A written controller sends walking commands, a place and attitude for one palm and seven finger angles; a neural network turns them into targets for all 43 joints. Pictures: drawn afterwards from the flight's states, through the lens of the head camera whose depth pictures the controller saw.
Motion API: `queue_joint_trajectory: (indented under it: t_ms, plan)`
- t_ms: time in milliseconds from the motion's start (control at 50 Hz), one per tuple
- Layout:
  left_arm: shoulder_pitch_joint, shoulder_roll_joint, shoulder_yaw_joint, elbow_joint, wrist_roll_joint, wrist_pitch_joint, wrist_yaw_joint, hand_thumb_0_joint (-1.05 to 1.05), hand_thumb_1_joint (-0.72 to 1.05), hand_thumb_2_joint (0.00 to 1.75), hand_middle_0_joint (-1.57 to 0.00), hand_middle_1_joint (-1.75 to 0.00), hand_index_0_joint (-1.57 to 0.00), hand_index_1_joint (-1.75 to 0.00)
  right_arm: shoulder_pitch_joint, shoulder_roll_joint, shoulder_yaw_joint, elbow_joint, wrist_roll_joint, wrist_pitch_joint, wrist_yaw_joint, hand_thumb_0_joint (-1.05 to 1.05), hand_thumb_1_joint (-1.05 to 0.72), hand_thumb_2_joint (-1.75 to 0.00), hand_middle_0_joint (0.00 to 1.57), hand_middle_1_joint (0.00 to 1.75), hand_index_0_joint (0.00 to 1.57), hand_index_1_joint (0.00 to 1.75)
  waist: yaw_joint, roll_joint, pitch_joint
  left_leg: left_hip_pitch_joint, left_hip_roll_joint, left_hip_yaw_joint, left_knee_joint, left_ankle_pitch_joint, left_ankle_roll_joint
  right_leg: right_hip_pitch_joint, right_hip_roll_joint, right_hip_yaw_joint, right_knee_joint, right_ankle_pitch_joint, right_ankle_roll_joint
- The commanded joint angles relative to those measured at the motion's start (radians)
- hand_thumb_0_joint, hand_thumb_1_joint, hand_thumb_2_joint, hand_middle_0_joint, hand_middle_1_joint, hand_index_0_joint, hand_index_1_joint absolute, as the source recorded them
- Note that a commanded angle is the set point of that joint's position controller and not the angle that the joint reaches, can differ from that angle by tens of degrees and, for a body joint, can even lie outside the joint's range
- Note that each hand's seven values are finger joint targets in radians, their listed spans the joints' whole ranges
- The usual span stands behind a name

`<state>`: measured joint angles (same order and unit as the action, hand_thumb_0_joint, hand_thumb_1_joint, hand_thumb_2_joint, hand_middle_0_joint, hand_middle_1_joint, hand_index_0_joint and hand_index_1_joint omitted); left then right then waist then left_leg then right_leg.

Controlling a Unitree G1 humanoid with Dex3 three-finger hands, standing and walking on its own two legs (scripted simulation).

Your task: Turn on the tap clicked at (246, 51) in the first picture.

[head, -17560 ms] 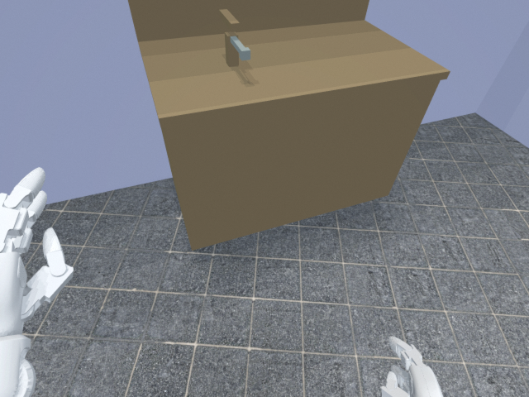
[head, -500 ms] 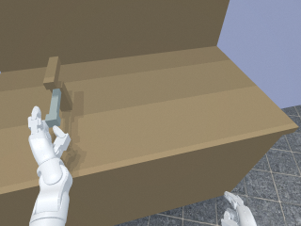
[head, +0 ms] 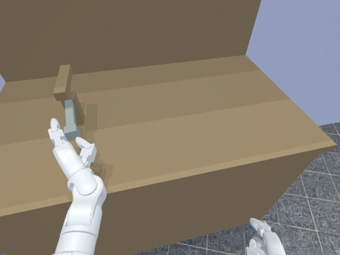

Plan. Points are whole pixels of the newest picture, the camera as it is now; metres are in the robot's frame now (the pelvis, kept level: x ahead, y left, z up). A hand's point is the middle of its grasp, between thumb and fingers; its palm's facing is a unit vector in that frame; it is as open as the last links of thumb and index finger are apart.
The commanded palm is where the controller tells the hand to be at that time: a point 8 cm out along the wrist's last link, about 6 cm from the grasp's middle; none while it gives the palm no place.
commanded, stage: push the lever round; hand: left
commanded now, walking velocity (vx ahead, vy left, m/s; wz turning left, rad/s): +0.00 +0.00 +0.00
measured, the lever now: (71, 132) +0.36 +0.27 +0.10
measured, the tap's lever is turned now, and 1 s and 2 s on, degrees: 8 41 58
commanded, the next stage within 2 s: lift the hand up off the lever in 1.42 s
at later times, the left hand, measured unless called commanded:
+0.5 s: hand (114, 135) +0.37 +0.17 +0.09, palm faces +0.75 -0.66 -0.06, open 7.9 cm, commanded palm +0.32 +0.19 +0.09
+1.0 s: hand (125, 126) +0.40 +0.15 +0.10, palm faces +0.80 -0.59 -0.10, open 8.1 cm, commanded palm +0.35 +0.18 +0.09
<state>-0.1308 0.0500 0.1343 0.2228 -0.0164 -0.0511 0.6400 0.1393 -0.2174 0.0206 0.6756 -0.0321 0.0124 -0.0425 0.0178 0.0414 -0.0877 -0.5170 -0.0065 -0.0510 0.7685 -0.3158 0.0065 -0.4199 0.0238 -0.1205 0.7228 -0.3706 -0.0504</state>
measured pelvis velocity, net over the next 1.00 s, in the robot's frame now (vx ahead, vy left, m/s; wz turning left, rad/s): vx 0.00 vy -0.03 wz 0.00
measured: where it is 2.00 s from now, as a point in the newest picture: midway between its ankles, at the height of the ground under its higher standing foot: outside the picture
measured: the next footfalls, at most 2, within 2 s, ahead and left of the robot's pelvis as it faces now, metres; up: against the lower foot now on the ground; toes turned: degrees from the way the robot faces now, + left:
none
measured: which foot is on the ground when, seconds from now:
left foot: down 0.00-1.00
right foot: down 0.00-1.00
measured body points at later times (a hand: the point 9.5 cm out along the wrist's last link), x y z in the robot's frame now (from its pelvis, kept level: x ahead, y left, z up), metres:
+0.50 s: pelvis -0.01 -0.01 +0.00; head +0.00 -0.02 +0.45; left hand +0.32 +0.20 +0.10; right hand +0.16 -0.24 -0.11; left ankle +0.05 +0.11 -0.71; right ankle +0.00 -0.09 -0.71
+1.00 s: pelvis +0.00 -0.03 -0.01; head +0.01 -0.04 +0.44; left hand +0.36 +0.18 +0.10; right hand +0.15 -0.27 -0.12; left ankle +0.05 +0.11 -0.71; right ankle +0.00 -0.09 -0.71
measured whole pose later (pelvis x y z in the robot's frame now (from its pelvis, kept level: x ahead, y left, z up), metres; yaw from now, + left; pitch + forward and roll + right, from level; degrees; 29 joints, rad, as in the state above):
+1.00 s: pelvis +0.00 -0.03 -0.01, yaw +0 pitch +8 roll -1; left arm -0.53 -0.03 0.24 0.61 0.09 0.01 0.92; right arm 0.14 -0.20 -0.02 0.75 -0.07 0.05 0.00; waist -0.02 0.04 -0.13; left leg -0.61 0.02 -0.08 0.78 -0.31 -0.03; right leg -0.52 0.05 -0.14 0.76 -0.38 -0.10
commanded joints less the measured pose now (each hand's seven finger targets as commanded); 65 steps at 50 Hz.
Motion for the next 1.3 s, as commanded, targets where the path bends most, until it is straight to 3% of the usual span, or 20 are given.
queue_joint_trajectory:
  t_ms: [0, 120, 140, 220, 300, 320, 340, 400, 420, 440, 520, 600, 620, 640, 720, 740, 1020, 1080, 1220, 1280]
  plan:
    - [-0.380, 0.078, -0.031, -0.208, 0.043, -0.055, 0.019, 0.00, 0.90, 0.90, -0.15, -0.15, -0.15, -0.15, -0.143, -0.116, -0.046, -0.144, 0.002, -0.043, -0.011, 0.00, -0.90, -0.90, 0.20, 0.30, 0.20, 0.30, -0.027, -0.020, -0.197, 0.141, 0.001, -0.035, -0.107, 0.088, 0.010, 0.007, -0.028, 0.079, -0.150, 0.125, 0.011]
    - [-0.435, 0.053, -0.034, -0.143, 0.067, -0.042, 0.065, 0.00, 0.90, 0.90, -0.15, -0.15, -0.15, -0.15, -0.147, -0.112, -0.053, -0.118, -0.003, -0.042, -0.006, 0.00, -0.90, -0.90, 0.20, 0.30, 0.20, 0.30, -0.027, -0.019, -0.209, 0.139, 0.003, -0.047, -0.116, 0.061, 0.002, -0.011, -0.025, 0.071, -0.141, 0.096, 0.007]
    - [-0.488, 0.011, -0.079, -0.156, 0.070, -0.044, 0.069, 0.00, 0.90, 0.90, -0.15, -0.15, -0.15, -0.15, -0.156, -0.105, -0.050, -0.122, -0.003, -0.043, -0.002, 0.00, -0.90, -0.90, 0.20, 0.30, 0.20, 0.30, -0.038, -0.006, -0.217, 0.144, 0.000, -0.043, -0.113, 0.056, 0.002, -0.019, -0.027, 0.068, -0.134, 0.095, 0.008]
    - [-0.522, 0.040, -0.031, -0.090, 0.083, -0.038, 0.108, 0.00, 0.90, 0.90, -0.15, -0.15, -0.15, -0.15, -0.154, -0.106, -0.058, -0.100, -0.009, -0.041, -0.003, 0.00, -0.90, -0.90, 0.20, 0.30, 0.20, 0.30, -0.033, -0.041, -0.223, 0.122, 0.001, -0.043, -0.108, 0.042, 0.002, -0.021, -0.027, 0.071, -0.139, 0.078, 0.009]
    - [-0.585, -0.002, -0.053, -0.044, 0.089, -0.029, 0.139, 0.00, 0.90, 0.90, -0.15, -0.15, -0.15, -0.15, -0.156, -0.097, -0.058, -0.097, -0.014, -0.038, 0.004, 0.00, -0.90, -0.90, 0.20, 0.30, 0.20, 0.30, -0.037, -0.040, -0.245, 0.113, -0.002, -0.029, -0.092, 0.049, 0.003, -0.024, -0.030, 0.074, -0.137, 0.081, 0.011]
    - [-0.568, 0.046, 0.002, -0.010, 0.093, -0.023, 0.150, 0.00, 0.90, 0.90, -0.15, -0.15, -0.15, -0.15, -0.149, -0.102, -0.062, -0.086, -0.014, -0.032, 0.003, 0.00, -0.90, -0.90, 0.20, 0.30, 0.20, 0.30, -0.032, -0.058, -0.234, 0.098, 0.001, -0.038, -0.101, 0.033, 0.001, -0.021, -0.028, 0.072, -0.142, 0.065, 0.010]
    - [-0.607, -0.006, -0.050, -0.008, 0.094, -0.019, 0.150, 0.00, 0.90, 0.90, -0.15, -0.15, -0.15, -0.15, -0.160, -0.096, -0.056, -0.092, -0.012, -0.030, 0.007, 0.00, -0.90, -0.90, 0.20, 0.30, 0.20, 0.30, -0.042, -0.049, -0.228, 0.099, -0.002, -0.031, -0.097, 0.035, 0.003, -0.029, -0.031, 0.073, -0.140, 0.068, 0.011]
    - [-0.634, 0.003, -0.028, 0.017, 0.100, -0.015, 0.177, 0.00, 0.90, 0.90, -0.15, -0.15, -0.15, -0.15, -0.154, -0.094, -0.060, -0.089, -0.018, -0.028, 0.012, 0.00, -0.90, -0.90, 0.20, 0.30, 0.20, 0.30, -0.040, -0.046, -0.250, 0.092, -0.002, -0.021, -0.080, 0.046, 0.006, -0.026, -0.032, 0.079, -0.147, 0.074, 0.012]
    - [-0.614, 0.050, 0.031, 0.045, 0.105, -0.008, 0.189, 0.00, 0.90, 0.90, -0.15, -0.15, -0.15, -0.15, -0.146, -0.098, -0.065, -0.079, -0.020, -0.023, 0.011, 0.00, -0.90, -0.90, 0.20, 0.30, 0.20, 0.30, -0.024, -0.046, -0.249, 0.076, -0.002, -0.028, -0.091, 0.037, 0.001, -0.015, -0.029, 0.075, -0.143, 0.062, 0.009]
    - [-0.653, 0.003, -0.018, 0.040, 0.106, -0.006, 0.191, 0.00, 0.90, 0.90, -0.15, -0.15, -0.15, -0.15, -0.153, -0.093, -0.059, -0.087, -0.020, -0.020, 0.017, 0.00, -0.90, -0.90, 0.20, 0.30, 0.20, 0.30, -0.040, -0.035, -0.248, 0.083, -0.004, -0.023, -0.084, 0.048, 0.003, -0.025, -0.032, 0.075, -0.139, 0.075, 0.011]
    - [-0.640, 0.041, 0.044, 0.076, 0.118, 0.000, 0.221, 0.00, 0.90, 0.90, -0.15, -0.15, -0.15, -0.15, -0.135, -0.097, -0.069, -0.079, -0.027, -0.014, 0.023, 0.00, -0.90, -0.90, 0.20, 0.30, 0.20, 0.30, -0.024, -0.058, -0.281, 0.074, 0.000, -0.018, -0.068, 0.095, 0.005, -0.004, -0.031, 0.079, -0.140, 0.113, 0.010]
    - [-0.677, -0.006, 0.011, 0.083, 0.116, 0.003, 0.232, 0.00, 0.90, 0.90, -0.15, -0.15, -0.15, -0.15, -0.130, -0.092, -0.069, -0.087, -0.029, -0.017, 0.032, 0.00, -0.90, -0.90, 0.20, 0.30, 0.20, 0.30, -0.038, -0.085, -0.282, 0.068, 0.000, -0.004, -0.050, 0.108, 0.011, -0.007, -0.038, 0.085, -0.147, 0.136, 0.018]
    - [-0.652, 0.045, 0.066, 0.108, 0.118, 0.007, 0.238, 0.00, 0.90, 0.90, -0.15, -0.15, -0.15, -0.15, -0.124, -0.098, -0.073, -0.077, -0.029, -0.012, 0.030, 0.00, -0.90, -0.90, 0.20, 0.30, 0.20, 0.30, -0.027, -0.096, -0.273, 0.055, 0.001, -0.011, -0.057, 0.103, 0.010, 0.001, -0.035, 0.085, -0.153, 0.127, 0.016]
    - [-0.684, 0.003, 0.020, 0.101, 0.117, 0.007, 0.234, 0.00, 0.90, 0.90, -0.15, -0.15, -0.15, -0.15, -0.132, -0.094, -0.069, -0.084, -0.028, -0.012, 0.033, 0.00, -0.90, -0.90, 0.20, 0.30, 0.20, 0.30, -0.042, -0.092, -0.271, 0.057, -0.001, -0.004, -0.053, 0.099, 0.013, -0.007, -0.040, 0.088, -0.153, 0.126, 0.020]
    - [-0.733, 0.043, 0.062, 0.122, 0.126, 0.006, 0.250, 0.00, 0.90, 0.90, -0.15, -0.15, -0.15, -0.15, -0.127, -0.094, -0.075, -0.065, -0.028, -0.014, 0.030, 0.00, -0.90, -0.90, 0.20, 0.30, 0.20, 0.30, -0.037, -0.069, -0.261, 0.043, -0.001, -0.005, -0.051, 0.073, 0.012, -0.013, -0.043, 0.101, -0.167, 0.095, 0.019]
    - [-0.759, -0.002, 0.018, 0.122, 0.128, 0.006, 0.249, 0.00, 0.90, 0.90, -0.15, -0.15, -0.15, -0.15, -0.125, -0.090, -0.071, -0.070, -0.028, -0.015, 0.034, 0.00, -0.90, -0.90, 0.20, 0.30, 0.20, 0.30, -0.051, -0.061, -0.260, 0.053, -0.003, -0.003, -0.051, 0.083, 0.014, -0.019, -0.045, 0.097, -0.160, 0.113, 0.020]
    - [-0.755, 0.137, 0.180, 0.218, 0.142, 0.028, 0.271, 0.00, 0.90, 0.90, -0.15, -0.15, -0.15, -0.15, -0.083, -0.097, -0.081, -0.058, -0.033, 0.009, 0.031, 0.00, -0.90, -0.90, 0.20, 0.30, 0.20, 0.30, -0.033, -0.099, -0.331, -0.006, -0.008, 0.007, -0.032, 0.126, 0.016, 0.066, -0.071, 0.134, -0.153, 0.282, 0.046]
    - [-0.822, 0.082, 0.120, 0.240, 0.149, 0.030, 0.267, 0.00, 0.90, 0.90, -0.15, -0.15, -0.15, -0.15, -0.076, -0.093, -0.076, -0.062, -0.032, 0.009, 0.037, 0.00, -0.90, -0.90, 0.20, 0.30, 0.20, 0.30, -0.061, -0.105, -0.282, 0.000, -0.005, 0.011, -0.033, 0.117, 0.018, 0.019, -0.068, 0.121, -0.155, 0.256, 0.046]
    - [-0.844, 0.163, 0.206, 0.280, 0.150, 0.016, 0.277, 0.00, 0.90, 0.90, -0.15, -0.15, -0.15, -0.15, -0.054, -0.102, -0.083, -0.049, -0.034, 0.007, 0.033, 0.00, -0.90, -0.90, 0.20, 0.30, 0.20, 0.30, -0.053, -0.118, -0.312, -0.029, -0.008, 0.007, -0.030, 0.092, 0.020, 0.032, -0.068, 0.135, -0.158, 0.235, 0.052]
    - [-0.882, 0.130, 0.172, 0.293, 0.151, 0.013, 0.275, 0.00, 0.90, 0.90, -0.15, -0.15, -0.15, -0.15, -0.046, -0.097, -0.078, -0.056, -0.033, 0.007, 0.038, 0.00, -0.90, -0.90, 0.20, 0.30, 0.20, 0.30, -0.066, -0.100, -0.311, -0.035, -0.010, 0.012, -0.028, 0.090, 0.019, 0.026, -0.073, 0.138, -0.151, 0.249, 0.056]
